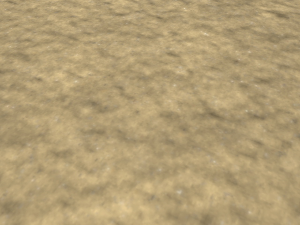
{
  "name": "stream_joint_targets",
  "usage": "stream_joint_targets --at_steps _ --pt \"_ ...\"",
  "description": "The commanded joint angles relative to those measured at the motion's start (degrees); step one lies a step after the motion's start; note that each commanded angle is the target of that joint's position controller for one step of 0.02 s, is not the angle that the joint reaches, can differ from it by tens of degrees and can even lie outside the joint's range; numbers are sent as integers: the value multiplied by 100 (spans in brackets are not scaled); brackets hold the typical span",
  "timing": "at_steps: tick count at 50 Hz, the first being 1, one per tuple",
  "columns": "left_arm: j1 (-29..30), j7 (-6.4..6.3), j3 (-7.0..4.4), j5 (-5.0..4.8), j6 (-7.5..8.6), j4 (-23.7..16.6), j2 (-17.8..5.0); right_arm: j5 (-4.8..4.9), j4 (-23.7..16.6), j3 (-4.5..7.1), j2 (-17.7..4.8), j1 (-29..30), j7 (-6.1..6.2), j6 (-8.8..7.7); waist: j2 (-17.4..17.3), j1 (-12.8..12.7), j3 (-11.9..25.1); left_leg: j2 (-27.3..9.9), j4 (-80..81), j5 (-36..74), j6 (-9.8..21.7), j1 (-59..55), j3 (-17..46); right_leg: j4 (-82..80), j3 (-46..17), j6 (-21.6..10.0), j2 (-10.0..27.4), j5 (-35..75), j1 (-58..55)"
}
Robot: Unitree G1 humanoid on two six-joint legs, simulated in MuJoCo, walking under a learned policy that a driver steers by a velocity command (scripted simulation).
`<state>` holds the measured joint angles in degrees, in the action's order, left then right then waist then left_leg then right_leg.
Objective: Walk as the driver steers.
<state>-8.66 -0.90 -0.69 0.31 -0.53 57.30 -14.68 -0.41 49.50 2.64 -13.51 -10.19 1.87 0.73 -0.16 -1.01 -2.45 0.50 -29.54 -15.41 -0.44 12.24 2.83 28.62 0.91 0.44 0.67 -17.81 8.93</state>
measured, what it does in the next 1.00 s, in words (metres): walks ahead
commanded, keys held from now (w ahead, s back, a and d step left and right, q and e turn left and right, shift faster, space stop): no key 0.40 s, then w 0.46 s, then w+e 0.14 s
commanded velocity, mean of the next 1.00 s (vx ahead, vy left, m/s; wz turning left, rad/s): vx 0.19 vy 0.00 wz -0.02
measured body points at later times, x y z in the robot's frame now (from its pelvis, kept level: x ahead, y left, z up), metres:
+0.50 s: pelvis +0.00 +0.00 +0.00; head +0.00 +0.00 +0.45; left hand +0.01 +0.25 -0.15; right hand +0.04 -0.26 -0.15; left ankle +0.00 +0.12 -0.73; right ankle -0.03 -0.12 -0.74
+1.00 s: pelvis +0.16 +0.02 +0.00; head +0.18 +0.03 +0.45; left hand +0.36 +0.25 -0.11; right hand +0.05 -0.21 -0.14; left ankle +0.02 +0.12 -0.74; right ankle +0.34 -0.13 -0.69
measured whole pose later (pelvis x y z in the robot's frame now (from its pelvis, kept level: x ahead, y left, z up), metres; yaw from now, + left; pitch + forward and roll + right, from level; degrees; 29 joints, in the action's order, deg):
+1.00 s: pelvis +0.16 +0.02 +0.00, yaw -2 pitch +2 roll +0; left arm -1.6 1.9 -2.1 -1.8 4.0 51.5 -14.4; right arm -0.2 63.5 1.0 -11.1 -26.9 1.0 -5.1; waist 1.9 4.6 -0.6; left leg 1.7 -8.7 -17.9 1.8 -7.5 -3.7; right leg 38.2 2.0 -2.0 4.3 -0.6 37.4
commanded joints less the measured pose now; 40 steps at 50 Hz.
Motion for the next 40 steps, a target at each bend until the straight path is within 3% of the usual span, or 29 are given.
stream_joint_targets --at_steps 1,20,22,24,26,27,29,31,32,33,34,35,36,37,38,40 --pt "-35 -40 -113 2 46 -100 -630 3 -98 140 -638 47 36 -63 -29 -5 260 -230 377 1603 163 -318 187 -502 -172 -69 173 1011 236" --pt "-542 -106 -42 5 93 318 -427 26 948 36 -529 -63 74 -53 12 42 15 -140 604 875 99 -140 61 -727 -147 -97 112 500 420" --pt "-727 -135 -69 -39 70 396 -474 55 1070 29 -492 -193 86 -38 129 40 46 86 446 -607 136 -11 -168 -808 -157 -213 51 -937 463" --pt "-798 -167 -151 -95 74 318 -703 75 1022 47 -540 -98 85 -90 379 -27 -363 205 52 -1849 238 702 -304 -1093 -694 -542 377 -2521 709" --pt "-1148 -157 -267 -155 173 352 -985 99 912 -1 -295 84 8 -265 974 -131 -517 189 -958 -1154 226 1243 -569 -1759 -1981 -1056 1316 -3179 504" --pt "-1173 -154 -317 -172 221 348 -1061 119 877 -8 -262 143 -44 -347 1076 -131 -628 -42 -1448 -855 271 1333 -451 -2007 -2524 -1308 1757 -3093 624" --pt "-912 -120 -313 -162 293 201 -952 193 875 0 -244 43 -128 -451 960 66 -710 -265 -1420 -1198 436 1340 -350 -2021 -2474 -1303 1836 -2630 708" --pt "-423 -72 -307 -268 291 8 -884 211 1121 34 -230 -548 -155 -525 785 462 -613 -97 81 -609 554 -63 -617 -1579 -1526 -914 1254 -1922 1290" --pt "-402 -54 -301 -259 289 -46 -830 172 1345 96 -315 -948 -149 -521 556 555 -465 113 368 -138 459 -775 -692 -1067 -1088 -768 875 -1451 1546" --pt "-337 -28 -233 -216 325 -116 -604 147 1500 167 -500 -1524 -142 -518 -80 725 -195 -386 745 -337 547 -1464 133 86 -562 -563 499 -780 1962" --pt "-298 -12 -137 -144 405 -286 -218 173 1584 296 -1070 -2255 -131 -530 -1559 881 144 -1601 1675 -1225 1124 -2247 2248 2077 269 -194 -129 -742 2978" --pt "-165 -23 -168 -238 496 -439 -290 76 1597 252 -1145 -2353 -207 -632 -1597 836 70 -2309 2137 -1897 1732 -2019 3793 3365 -247 -234 -236 -1482 3619" --pt "-147 12 -203 -344 567 -461 -436 71 1448 131 -782 -1842 -219 -728 -846 559 -365 -2277 2106 -1956 1685 -1838 3464 3995 -565 -365 145 -1087 4081" --pt "-215 62 -209 -349 630 -408 -449 79 1322 67 -578 -1519 -239 -784 -612 421 -451 -1985 2097 -1602 1449 -1761 2769 4064 -586 -471 349 -462 4187" --pt "-217 75 -248 -277 677 -377 -487 88 1233 39 -571 -1298 -269 -792 -433 318 -436 -1761 2122 -960 1241 -1715 2214 3848 -508 -503 489 19 4144" --pt "-73 135 -319 -182 688 -394 -547 56 1217 -58 -325 -1364 -266 -728 -456 300 -342 -1412 2148 509 992 -1618 1288 3318 -348 -428 631 568 3804"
